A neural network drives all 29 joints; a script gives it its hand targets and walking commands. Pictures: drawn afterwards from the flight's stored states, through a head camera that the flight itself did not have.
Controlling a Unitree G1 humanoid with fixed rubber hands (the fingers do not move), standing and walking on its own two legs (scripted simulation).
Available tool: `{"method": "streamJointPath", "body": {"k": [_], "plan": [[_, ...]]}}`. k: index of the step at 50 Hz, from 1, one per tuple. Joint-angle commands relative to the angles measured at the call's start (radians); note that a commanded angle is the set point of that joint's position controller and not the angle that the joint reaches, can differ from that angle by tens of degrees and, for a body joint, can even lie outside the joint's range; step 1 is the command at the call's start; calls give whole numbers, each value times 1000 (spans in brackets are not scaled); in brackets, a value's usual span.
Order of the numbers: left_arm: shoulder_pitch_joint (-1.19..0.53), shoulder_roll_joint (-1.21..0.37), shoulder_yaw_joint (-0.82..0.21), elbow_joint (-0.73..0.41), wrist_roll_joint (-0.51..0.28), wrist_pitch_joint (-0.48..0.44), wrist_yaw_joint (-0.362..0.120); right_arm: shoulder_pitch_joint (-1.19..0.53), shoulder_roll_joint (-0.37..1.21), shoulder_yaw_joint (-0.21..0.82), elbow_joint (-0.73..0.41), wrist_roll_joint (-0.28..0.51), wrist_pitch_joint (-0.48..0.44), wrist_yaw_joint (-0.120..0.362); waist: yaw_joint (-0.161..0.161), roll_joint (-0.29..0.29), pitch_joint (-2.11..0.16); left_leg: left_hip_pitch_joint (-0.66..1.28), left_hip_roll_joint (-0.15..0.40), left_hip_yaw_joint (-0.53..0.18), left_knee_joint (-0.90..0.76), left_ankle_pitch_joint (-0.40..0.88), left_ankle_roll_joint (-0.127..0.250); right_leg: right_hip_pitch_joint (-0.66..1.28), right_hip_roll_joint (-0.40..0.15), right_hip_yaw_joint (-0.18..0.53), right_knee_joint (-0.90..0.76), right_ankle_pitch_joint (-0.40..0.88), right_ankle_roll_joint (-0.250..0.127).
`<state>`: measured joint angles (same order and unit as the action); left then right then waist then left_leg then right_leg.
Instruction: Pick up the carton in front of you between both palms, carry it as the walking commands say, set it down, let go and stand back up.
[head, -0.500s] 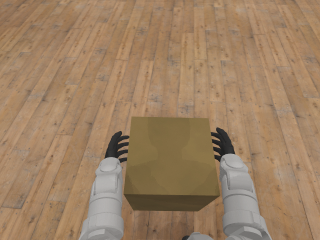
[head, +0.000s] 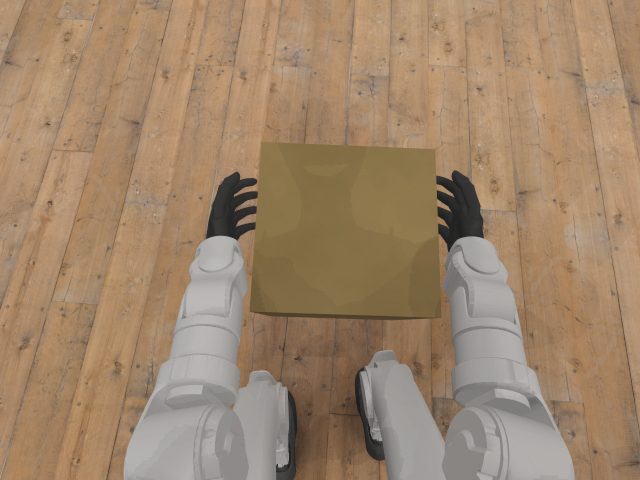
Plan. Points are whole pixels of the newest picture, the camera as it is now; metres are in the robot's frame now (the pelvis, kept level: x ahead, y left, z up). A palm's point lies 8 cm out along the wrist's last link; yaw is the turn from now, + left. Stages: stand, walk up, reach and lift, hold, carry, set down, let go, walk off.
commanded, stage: set down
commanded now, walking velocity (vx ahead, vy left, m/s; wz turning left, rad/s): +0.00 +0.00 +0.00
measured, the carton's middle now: (338, 247) +0.42 -0.05 -0.15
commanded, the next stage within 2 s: none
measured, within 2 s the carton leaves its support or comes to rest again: rests again in 1.88 s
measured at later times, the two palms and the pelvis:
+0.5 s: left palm (254, 238) +0.47 +0.08 -0.23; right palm (433, 255) +0.41 -0.21 -0.22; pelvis -0.02 +0.00 -0.13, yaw +0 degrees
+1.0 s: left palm (275, 243) +0.51 +0.06 -0.39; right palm (420, 262) +0.43 -0.23 -0.36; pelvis -0.03 +0.01 -0.23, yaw -1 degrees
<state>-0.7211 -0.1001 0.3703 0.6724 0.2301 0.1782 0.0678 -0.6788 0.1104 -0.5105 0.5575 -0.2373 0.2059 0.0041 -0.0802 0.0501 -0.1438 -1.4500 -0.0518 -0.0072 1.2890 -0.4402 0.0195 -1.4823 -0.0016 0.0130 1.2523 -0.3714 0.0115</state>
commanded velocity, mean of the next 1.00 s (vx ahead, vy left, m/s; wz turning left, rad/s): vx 0.00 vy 0.00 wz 0.00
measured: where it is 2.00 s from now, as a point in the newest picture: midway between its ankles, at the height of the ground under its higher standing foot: (330, 441)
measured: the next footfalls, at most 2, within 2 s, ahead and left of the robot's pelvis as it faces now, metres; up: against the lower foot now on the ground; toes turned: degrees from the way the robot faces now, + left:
none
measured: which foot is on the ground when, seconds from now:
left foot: down 0.00-1.00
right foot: down 0.00-1.00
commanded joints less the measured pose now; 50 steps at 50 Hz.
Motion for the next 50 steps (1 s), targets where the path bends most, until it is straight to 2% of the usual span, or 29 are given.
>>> {"method": "streamJointPath", "body": {"k": [1, 6, 16, 34, 46, 47, 50], "plan": [[-566, -836, -454, 28, -58, -7, -186, -513, 855, 534, 77, 74, 16, 178, -28, -17, -760, 207, -122, -31, -87, 68, -17, 407, 138, -7, -29, 128, 16], [-633, -825, -463, 44, -82, -2, -190, -584, 865, 554, 66, 107, 23, 158, -33, -16, -868, 95, -134, -16, 21, 82, -14, 345, 144, -7, 70, 162, 26], [-743, -794, -503, 66, -140, 5, -184, -685, 835, 560, 46, 156, 29, 135, -63, 16, -972, -45, -143, 3, 192, 98, -18, 209, 151, -31, 234, 191, 33], [-940, -686, -485, 170, -160, 4, -148, -894, 699, 461, 60, 185, 16, 143, -101, 69, -973, -176, -134, 7, 421, 94, -14, -109, 133, -86, 483, 169, 43], [-1078, -596, -559, 215, -240, -18, -149, -1033, 597, 452, 70, 251, -20, 132, -141, 99, -960, -218, -111, 4, 581, 114, -8, -181, 99, -100, 628, 191, 50], [-1092, -589, -566, 206, -249, -21, -148, -1017, 615, 458, 84, 261, -21, 130, -141, 97, -962, -216, -112, 5, 590, 108, -7, -176, 100, -102, 636, 189, 49], [-1129, -565, -573, 191, -249, -41, -150, -995, 663, 450, 142, 291, -20, 141, -114, 119, -928, -234, -107, 9, 614, 129, -2, -187, 101, -89, 670, 225, 46]]}}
